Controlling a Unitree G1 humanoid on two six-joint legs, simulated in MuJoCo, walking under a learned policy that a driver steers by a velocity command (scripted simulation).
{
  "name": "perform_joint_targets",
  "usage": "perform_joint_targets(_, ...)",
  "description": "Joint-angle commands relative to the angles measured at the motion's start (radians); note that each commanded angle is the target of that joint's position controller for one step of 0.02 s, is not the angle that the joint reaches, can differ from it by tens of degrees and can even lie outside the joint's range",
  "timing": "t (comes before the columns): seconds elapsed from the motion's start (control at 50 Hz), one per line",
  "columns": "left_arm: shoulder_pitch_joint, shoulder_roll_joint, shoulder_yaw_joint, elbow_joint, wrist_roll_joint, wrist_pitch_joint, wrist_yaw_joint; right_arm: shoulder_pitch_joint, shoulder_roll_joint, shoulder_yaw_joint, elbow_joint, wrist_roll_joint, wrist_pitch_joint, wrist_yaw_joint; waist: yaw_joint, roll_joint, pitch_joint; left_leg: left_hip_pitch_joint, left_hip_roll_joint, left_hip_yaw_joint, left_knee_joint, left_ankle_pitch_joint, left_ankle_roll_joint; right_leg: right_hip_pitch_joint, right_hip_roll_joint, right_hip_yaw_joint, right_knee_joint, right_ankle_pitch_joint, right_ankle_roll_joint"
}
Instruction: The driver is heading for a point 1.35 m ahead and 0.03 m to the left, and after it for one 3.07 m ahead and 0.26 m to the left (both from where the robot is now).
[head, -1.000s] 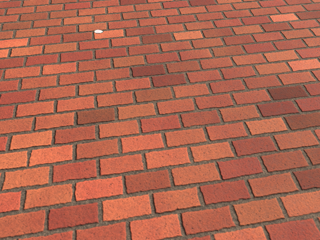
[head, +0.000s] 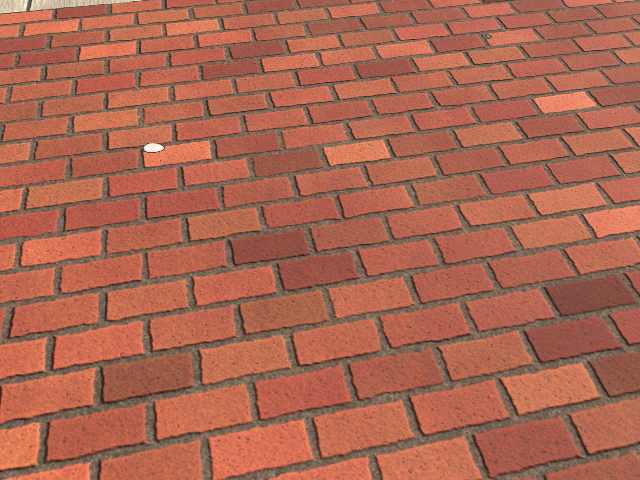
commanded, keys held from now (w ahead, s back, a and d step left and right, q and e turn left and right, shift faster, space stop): w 1.00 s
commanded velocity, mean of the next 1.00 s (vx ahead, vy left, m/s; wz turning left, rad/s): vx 0.50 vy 0.00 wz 0.00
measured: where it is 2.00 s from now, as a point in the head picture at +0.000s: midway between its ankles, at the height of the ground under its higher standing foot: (331, 268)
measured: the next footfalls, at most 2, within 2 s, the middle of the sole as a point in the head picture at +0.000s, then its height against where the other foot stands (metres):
right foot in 0.30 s outside the picture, level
left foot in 0.86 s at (289, 420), level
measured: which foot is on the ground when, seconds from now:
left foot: down 0.00-0.32, up 0.34-0.84, down 0.86-1.00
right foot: up 0.00-0.28, down 0.30-0.88, up 0.90-1.00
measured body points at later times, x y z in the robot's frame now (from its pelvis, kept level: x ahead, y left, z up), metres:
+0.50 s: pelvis +0.28 -0.08 +0.00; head +0.29 -0.10 +0.45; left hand +0.34 +0.18 -0.12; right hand +0.36 -0.35 -0.14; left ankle +0.27 +0.08 -0.66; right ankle +0.30 -0.16 -0.74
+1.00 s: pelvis +0.55 -0.01 -0.01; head +0.58 +0.00 +0.44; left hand +0.58 +0.25 -0.15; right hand +0.67 -0.27 -0.13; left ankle +0.61 +0.07 -0.74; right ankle +0.44 -0.16 -0.65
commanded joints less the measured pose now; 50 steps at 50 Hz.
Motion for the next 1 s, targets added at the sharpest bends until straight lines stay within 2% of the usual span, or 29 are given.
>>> perform_joint_targets(0.02, 0.034, 0.046, 0.014, -0.043, 0.013, 0.004, 0.007, -0.037, -0.130, -0.020, -0.053, 0.001, -0.018, -0.020, 0.046, 0.077, 0.055, -0.103, 0.278, -0.207, -0.205, 0.082, 0.170, -0.027, -0.042, 0.001, -0.137, 0.157, 0.027)
perform_joint_targets(0.12, -0.161, 0.028, 0.005, -0.095, 0.000, -0.008, -0.010, 0.064, -0.164, -0.027, -0.029, 0.020, -0.002, -0.036, -0.025, 0.079, 0.058, 0.013, 0.269, -0.159, -0.186, 0.085, 0.122, 0.008, 0.011, -0.044, -0.471, 0.312, 0.038)
perform_joint_targets(0.18, -0.241, 0.035, 0.002, -0.127, -0.008, -0.013, -0.029, 0.113, -0.167, -0.029, -0.007, 0.026, 0.011, -0.037, -0.051, 0.087, 0.080, 0.114, 0.308, -0.171, -0.144, 0.067, 0.118, -0.003, 0.027, -0.045, -0.561, 0.263, 0.029)
perform_joint_targets(0.22, -0.259, 0.049, 0.004, -0.145, -0.010, -0.021, -0.042, 0.121, -0.172, -0.034, 0.000, 0.026, 0.021, -0.040, -0.045, 0.093, 0.083, 0.177, 0.339, -0.185, -0.100, 0.082, 0.107, 0.006, 0.037, -0.044, -0.605, 0.188, 0.005)
perform_joint_targets(0.26, -0.197, 0.077, 0.015, -0.139, -0.009, -0.029, -0.049, 0.097, -0.188, -0.040, -0.003, 0.026, 0.032, -0.042, 0.002, 0.114, 0.049, 0.201, 0.349, -0.186, -0.021, 0.212, 0.087, 0.118, 0.067, -0.068, -0.644, 0.116, -0.025)
perform_joint_targets(0.28, -0.094, 0.107, 0.033, -0.110, -0.007, -0.032, -0.047, 0.074, -0.184, -0.037, -0.009, 0.023, 0.037, -0.042, 0.062, 0.113, -0.010, 0.188, 0.313, -0.153, 0.101, 0.381, 0.066, 0.263, 0.101, -0.096, -0.667, 0.104, -0.047)
perform_joint_targets(0.3, 0.097, 0.167, 0.061, -0.055, -0.005, -0.034, -0.040, 0.065, -0.152, -0.024, -0.022, 0.012, 0.039, -0.041, 0.138, 0.084, -0.134, 0.091, 0.251, -0.101, 0.333, 0.430, 0.035, 0.527, 0.076, -0.063, -0.650, 0.127, -0.088)
perform_joint_targets(0.32, 0.266, 0.282, 0.089, -0.027, 0.016, -0.031, -0.035, 0.138, -0.062, 0.006, -0.050, 0.001, 0.024, -0.035, 0.150, -0.111, -0.309, -0.267, 0.125, -0.022, 0.740, 0.124, -0.033, 0.939, -0.183, 0.303, -0.660, 0.093, -0.219)
perform_joint_targets(0.34, 0.303, 0.252, 0.081, -0.011, 0.011, -0.025, -0.040, 0.179, -0.023, 0.020, -0.037, 0.018, -0.003, -0.029, 0.138, -0.264, -0.400, -0.511, 0.026, -0.116, 0.967, -0.413, -0.052, 1.084, -0.294, 0.674, -0.823, -0.030, -0.310)
perform_joint_targets(0.36, 0.235, 0.174, 0.056, -0.023, 0.006, -0.027, -0.041, 0.102, -0.141, -0.009, -0.050, 0.041, -0.022, -0.025, 0.136, -0.167, -0.279, -0.607, 0.094, -0.190, 1.061, -0.384, -0.029, 0.986, -0.260, 0.592, -0.843, -0.068, -0.257)
perform_joint_targets(0.38, 0.140, 0.133, 0.042, -0.047, 0.005, -0.025, -0.039, 0.018, -0.165, -0.015, -0.077, 0.051, -0.028, -0.025, 0.111, -0.103, -0.175, -0.615, 0.149, -0.163, 1.047, -0.291, -0.015, 0.843, -0.224, 0.433, -0.855, -0.004, -0.218)
perform_joint_targets(0.4, 0.060, 0.105, 0.031, -0.060, 0.009, -0.024, -0.044, -0.023, -0.153, -0.018, -0.083, 0.040, -0.024, -0.031, 0.078, -0.024, -0.103, -0.572, 0.191, -0.140, 0.984, -0.208, -0.021, 0.697, -0.179, 0.321, -0.893, 0.084, -0.199)
perform_joint_targets(0.42, 0.022, 0.078, 0.023, -0.064, 0.013, -0.026, -0.048, -0.027, -0.144, -0.026, -0.084, 0.026, -0.012, -0.037, 0.046, -0.022, -0.064, -0.518, 0.223, -0.141, 0.916, -0.156, -0.025, 0.604, -0.138, 0.243, -0.928, 0.131, -0.180)
perform_joint_targets(0.44, 0.014, 0.066, 0.020, -0.056, 0.018, -0.027, -0.052, -0.007, -0.119, -0.025, -0.079, 0.023, 0.003, -0.037, 0.023, -0.036, -0.048, -0.465, 0.234, -0.138, 0.883, -0.126, -0.031, 0.544, -0.113, 0.197, -0.959, 0.151, -0.173)
perform_joint_targets(0.46, 0.028, 0.068, 0.021, -0.044, 0.018, -0.030, -0.054, 0.011, -0.095, -0.023, -0.073, 0.022, 0.016, -0.038, 0.013, -0.037, -0.040, -0.442, 0.234, -0.128, 0.863, -0.109, -0.037, 0.513, -0.099, 0.163, -0.979, 0.192, -0.180)
perform_joint_targets(0.5, 0.064, 0.096, 0.029, -0.020, 0.018, -0.033, -0.048, -0.009, -0.088, -0.026, -0.084, 0.018, 0.029, -0.042, 0.003, -0.023, -0.012, -0.477, 0.239, -0.121, 0.808, -0.057, -0.052, 0.499, -0.093, 0.111, -1.004, 0.276, -0.192)
perform_joint_targets(0.56, 0.115, 0.113, 0.033, 0.004, 0.016, -0.025, -0.030, -0.127, -0.087, -0.031, -0.125, 0.010, 0.030, -0.042, 0.026, -0.011, 0.018, -0.566, 0.241, -0.117, 0.648, 0.075, -0.072, 0.538, -0.089, 0.068, -1.020, 0.324, -0.187)
perform_joint_targets(0.64, 0.168, 0.126, 0.033, 0.028, 0.007, -0.016, -0.016, -0.269, -0.066, -0.024, -0.163, 0.015, 0.022, -0.031, 0.067, -0.019, 0.047, -0.528, 0.209, -0.084, 0.413, 0.232, -0.073, 0.556, -0.062, 0.009, -1.039, 0.269, -0.157)
perform_joint_targets(0.76, 0.245, 0.139, 0.042, 0.081, -0.003, 0.006, -0.007, -0.413, -0.073, -0.018, -0.221, 0.027, 0.008, -0.002, 0.099, -0.023, 0.097, -0.553, 0.183, -0.076, 0.260, 0.164, -0.042, 0.727, -0.128, 0.015, -0.980, 0.269, -0.147)
perform_joint_targets(0.82, 0.211, 0.160, 0.051, 0.080, -0.005, 0.019, -0.002, -0.350, -0.108, -0.032, -0.216, 0.027, -0.002, 0.009, 0.046, -0.049, 0.048, -0.402, 0.139, -0.041, 0.223, 0.061, -0.004, 0.761, -0.140, 0.007, -0.877, 0.485, -0.121)
perform_joint_targets(0.84, 0.188, 0.163, 0.052, 0.075, -0.004, 0.024, -0.001, -0.254, -0.135, -0.048, -0.189, 0.025, -0.004, 0.006, -0.010, -0.057, -0.012, -0.255, 0.102, -0.008, 0.209, 0.054, 0.015, 0.744, -0.113, -0.019, -0.767, 0.651, -0.104)
perform_joint_targets(0.86, 0.176, 0.140, 0.042, 0.067, 0.003, 0.028, -0.002, -0.076, -0.184, -0.075, -0.132, 0.024, -0.003, -0.001, -0.086, -0.038, -0.117, -0.007, 0.096, -0.011, 0.216, 0.077, 0.046, 0.658, -0.056, -0.058, -0.562, 0.689, -0.075)
perform_joint_targets(0.88, 0.192, 0.107, 0.025, 0.040, 0.023, 0.025, -0.002, 0.111, -0.268, -0.096, -0.097, 0.011, 0.001, -0.012, -0.132, 0.106, -0.273, 0.312, 0.306, -0.264, 0.227, 0.085, 0.115, 0.423, 0.019, -0.106, -0.218, 0.352, -0.038)
perform_joint_targets(0.9, 0.321, -0.034, -0.012, 0.049, 0.011, 0.001, -0.016, 0.141, -0.302, -0.098, -0.080, 0.006, 0.004, -0.004, -0.052, 0.365, -0.391, 0.594, 0.496, -0.745, 0.078, -0.115, 0.267, 0.047, 0.201, -0.033, 0.086, -0.349, 0.012)
perform_joint_targets(0.92, 0.247, 0.081, 0.013, 0.055, -0.014, -0.023, -0.020, 0.107, -0.207, -0.073, -0.089, 0.016, 0.002, -0.003, -0.083, 0.243, -0.327, 0.542, 0.463, -0.759, 0.018, -0.203, 0.221, -0.059, 0.145, 0.083, 0.196, -0.368, -0.010)
perform_joint_targets(0.94, 0.149, 0.130, 0.027, 0.021, -0.033, -0.036, -0.022, 0.017, -0.168, -0.061, -0.107, 0.020, -0.001, -0.006, -0.066, 0.192, -0.189, 0.401, 0.436, -0.603, 0.002, -0.152, 0.175, -0.110, 0.095, 0.055, 0.196, -0.273, -0.026)
perform_joint_targets(0.96, 0.099, 0.128, 0.028, 0.011, -0.028, -0.037, -0.013, -0.071, -0.148, -0.052, -0.126, 0.015, -0.002, -0.005, -0.029, 0.094, -0.118, 0.244, 0.402, -0.488, -0.026, -0.043, 0.152, -0.063, 0.038, 0.026, 0.149, -0.171, -0.025)
perform_joint_targets(0.98, 0.077, 0.120, 0.036, 0.008, -0.012, -0.030, -0.006, -0.116, -0.121, -0.045, -0.131, 0.006, -0.004, -0.002, -0.001, 0.074, -0.066, 0.123, 0.366, -0.404, -0.057, 0.033, 0.142, -0.018, 0.008, 0.018, 0.092, -0.116, -0.020)
perform_joint_targets(1.0, 0.102, 0.100, 0.039, 0.010, -0.007, -0.016, -0.005, -0.127, -0.100, -0.038, -0.125, -0.004, -0.007, 0.001, 0.031, 0.100, -0.059, 0.055, 0.339, -0.350, -0.087, 0.064, 0.133, 0.046, -0.017, 0.026, 0.057, -0.079, -0.019)
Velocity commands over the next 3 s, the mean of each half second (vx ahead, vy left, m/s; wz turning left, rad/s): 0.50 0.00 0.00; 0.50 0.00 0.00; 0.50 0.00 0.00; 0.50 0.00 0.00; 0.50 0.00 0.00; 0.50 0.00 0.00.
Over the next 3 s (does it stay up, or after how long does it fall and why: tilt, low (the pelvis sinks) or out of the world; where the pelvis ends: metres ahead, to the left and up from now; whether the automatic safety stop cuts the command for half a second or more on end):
stays up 1.64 -0.05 0.00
